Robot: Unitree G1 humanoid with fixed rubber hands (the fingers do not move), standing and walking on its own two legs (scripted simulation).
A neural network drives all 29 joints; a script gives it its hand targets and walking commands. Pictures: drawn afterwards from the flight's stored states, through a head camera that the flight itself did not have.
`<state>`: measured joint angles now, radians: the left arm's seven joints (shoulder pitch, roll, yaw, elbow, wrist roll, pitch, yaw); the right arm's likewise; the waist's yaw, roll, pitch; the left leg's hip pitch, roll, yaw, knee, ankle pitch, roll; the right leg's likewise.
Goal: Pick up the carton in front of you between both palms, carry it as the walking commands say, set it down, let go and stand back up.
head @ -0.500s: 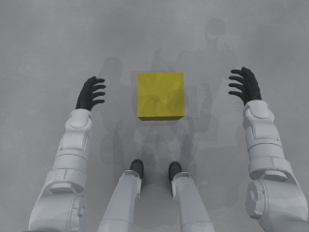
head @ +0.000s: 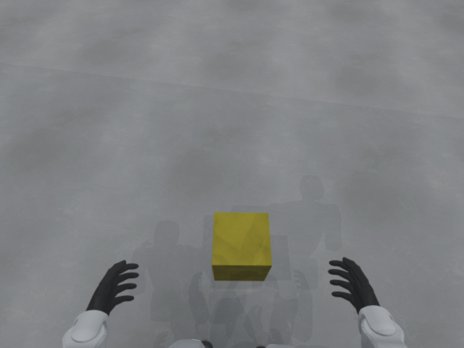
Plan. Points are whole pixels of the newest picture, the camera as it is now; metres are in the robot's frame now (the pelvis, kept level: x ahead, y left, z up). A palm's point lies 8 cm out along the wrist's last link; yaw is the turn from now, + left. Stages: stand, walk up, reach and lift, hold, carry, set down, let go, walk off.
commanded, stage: let go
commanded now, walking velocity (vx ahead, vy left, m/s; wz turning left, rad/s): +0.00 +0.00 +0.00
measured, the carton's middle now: (240, 248) +0.47 -0.02 -0.65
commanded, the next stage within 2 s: stand in 0.50 s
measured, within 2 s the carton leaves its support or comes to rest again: neither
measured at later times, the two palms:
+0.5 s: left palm (102, 306) +0.17 +0.23 -0.06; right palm (376, 319) +0.17 -0.24 -0.06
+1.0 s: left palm (74, 327) +0.14 +0.28 -0.09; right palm (408, 328) +0.16 -0.29 -0.08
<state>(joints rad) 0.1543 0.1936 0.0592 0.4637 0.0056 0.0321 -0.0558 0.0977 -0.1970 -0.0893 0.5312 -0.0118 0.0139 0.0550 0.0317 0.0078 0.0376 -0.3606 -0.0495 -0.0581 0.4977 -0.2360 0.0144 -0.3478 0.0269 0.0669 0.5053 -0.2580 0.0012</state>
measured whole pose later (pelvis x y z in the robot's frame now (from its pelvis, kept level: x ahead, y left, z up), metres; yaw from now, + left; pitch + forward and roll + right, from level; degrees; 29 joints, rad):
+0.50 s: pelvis +0.01 +0.00 +0.00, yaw +0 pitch -7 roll +0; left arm 0.21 0.22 0.04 0.40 0.02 0.19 -0.07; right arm 0.22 -0.21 -0.05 0.42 0.00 0.14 0.07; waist 0.00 0.00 0.14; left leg -0.07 -0.04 -0.06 0.46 -0.27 0.01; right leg -0.05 0.03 0.07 0.46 -0.28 -0.01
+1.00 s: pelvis +0.03 -0.01 +0.00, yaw +1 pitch -1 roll +0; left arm 0.20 0.34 0.03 0.75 0.04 0.01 0.02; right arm 0.19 -0.33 -0.04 0.73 -0.03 0.01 -0.02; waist 0.00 -0.02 0.01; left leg -0.19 -0.04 -0.08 0.51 -0.30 0.01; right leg -0.16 0.04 0.05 0.49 -0.31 -0.01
